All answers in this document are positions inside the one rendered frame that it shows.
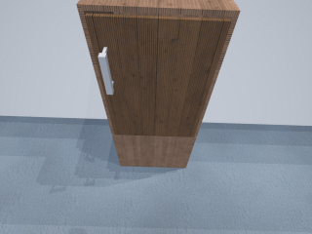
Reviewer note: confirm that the handle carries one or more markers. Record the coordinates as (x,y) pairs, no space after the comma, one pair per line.
(105,71)

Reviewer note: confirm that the cupboard door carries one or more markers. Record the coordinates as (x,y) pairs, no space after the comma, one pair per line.
(162,68)

